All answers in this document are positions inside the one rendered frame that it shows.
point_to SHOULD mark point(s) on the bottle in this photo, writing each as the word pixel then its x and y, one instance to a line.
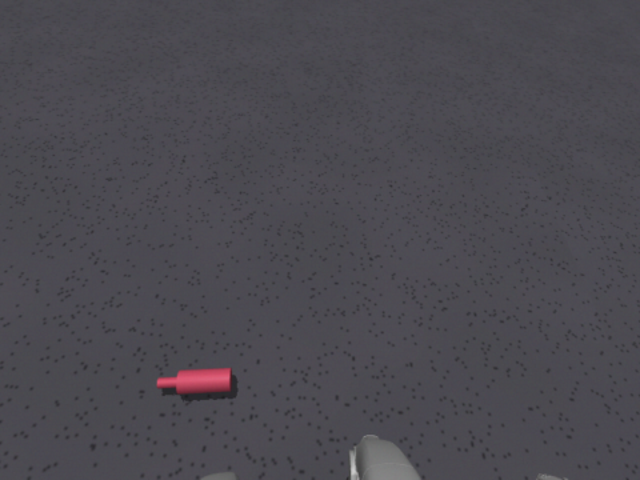
pixel 199 381

